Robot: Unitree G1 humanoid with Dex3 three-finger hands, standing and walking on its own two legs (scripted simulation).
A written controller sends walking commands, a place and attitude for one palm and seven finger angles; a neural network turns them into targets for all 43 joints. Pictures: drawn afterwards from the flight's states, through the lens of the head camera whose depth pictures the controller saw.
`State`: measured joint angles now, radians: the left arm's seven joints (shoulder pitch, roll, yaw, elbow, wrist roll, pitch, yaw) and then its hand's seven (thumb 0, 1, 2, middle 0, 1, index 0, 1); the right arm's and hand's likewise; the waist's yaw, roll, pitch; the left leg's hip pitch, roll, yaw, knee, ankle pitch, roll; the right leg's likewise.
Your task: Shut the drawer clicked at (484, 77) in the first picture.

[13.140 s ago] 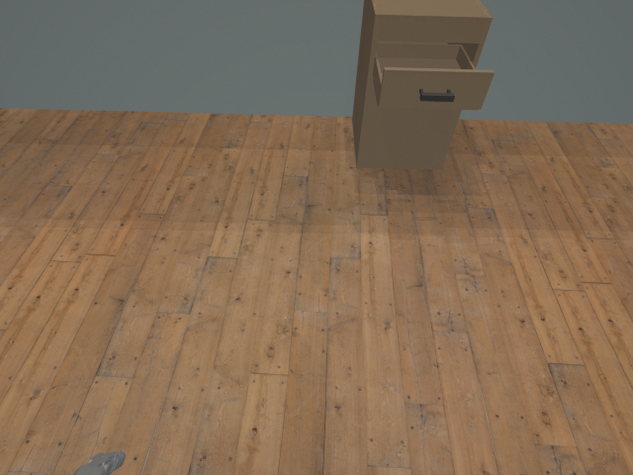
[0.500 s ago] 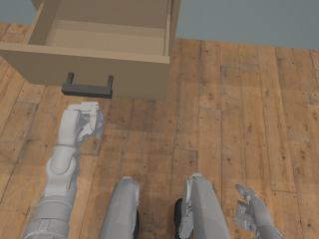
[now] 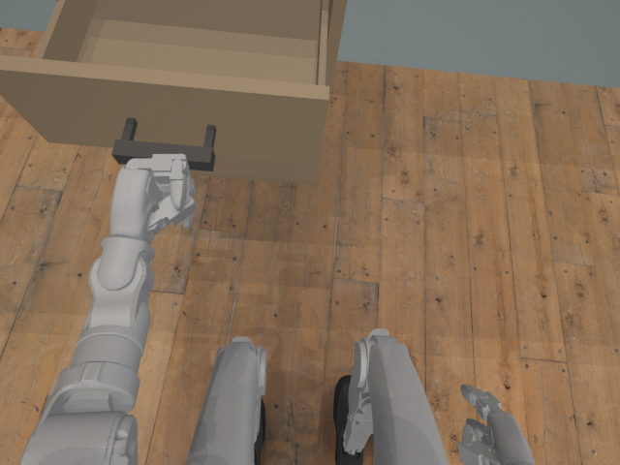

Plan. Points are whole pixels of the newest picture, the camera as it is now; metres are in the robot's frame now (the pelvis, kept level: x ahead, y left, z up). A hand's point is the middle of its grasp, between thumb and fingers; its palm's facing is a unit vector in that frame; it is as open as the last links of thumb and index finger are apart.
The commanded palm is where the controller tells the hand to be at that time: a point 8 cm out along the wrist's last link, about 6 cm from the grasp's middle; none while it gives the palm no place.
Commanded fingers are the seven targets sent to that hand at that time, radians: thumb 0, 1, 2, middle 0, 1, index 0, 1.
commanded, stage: push the drawer shut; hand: left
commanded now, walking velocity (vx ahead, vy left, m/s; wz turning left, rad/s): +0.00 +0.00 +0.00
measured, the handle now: (168, 142) +0.50 +0.19 +0.00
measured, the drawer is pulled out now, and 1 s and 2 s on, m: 0.22 0.08 0.00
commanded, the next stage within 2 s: pull the fist back off the drawer in 1.66 s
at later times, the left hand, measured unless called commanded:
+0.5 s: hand (200, 143) +0.51 +0.15 +0.00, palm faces -0.06 -1.00 -0.07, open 2.8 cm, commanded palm +0.51 +0.18 +0.00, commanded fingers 0.00 0.90 0.90 -1.40 -1.60 -1.40 -1.60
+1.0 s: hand (205, 108) +0.56 +0.15 +0.00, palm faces -0.05 -1.00 -0.06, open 2.8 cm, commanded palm +0.57 +0.17 +0.00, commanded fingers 0.00 0.90 0.90 -1.40 -1.60 -1.40 -1.60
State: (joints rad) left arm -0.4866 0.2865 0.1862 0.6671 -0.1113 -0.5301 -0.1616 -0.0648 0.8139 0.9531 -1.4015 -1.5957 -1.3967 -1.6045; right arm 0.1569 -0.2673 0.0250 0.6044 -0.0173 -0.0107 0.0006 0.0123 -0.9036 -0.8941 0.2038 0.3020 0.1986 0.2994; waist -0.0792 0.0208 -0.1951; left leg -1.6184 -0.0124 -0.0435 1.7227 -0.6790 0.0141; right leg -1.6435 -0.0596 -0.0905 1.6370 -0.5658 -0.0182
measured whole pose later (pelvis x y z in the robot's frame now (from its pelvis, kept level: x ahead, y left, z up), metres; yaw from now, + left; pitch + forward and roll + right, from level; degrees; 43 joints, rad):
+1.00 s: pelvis -0.01 +0.01 -0.02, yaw -3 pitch +37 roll -6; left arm -1.07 0.53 0.36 1.14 0.02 -0.48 -0.16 -0.06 0.78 0.93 -1.40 -1.60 -1.40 -1.60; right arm 0.23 -0.26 0.08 0.59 -0.07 0.12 0.04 0.01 -0.90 -0.89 0.20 0.30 0.20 0.30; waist -0.23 0.04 -0.15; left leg -1.77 0.01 -0.06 1.79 -0.67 0.03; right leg -1.77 -0.04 -0.11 1.66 -0.53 -0.01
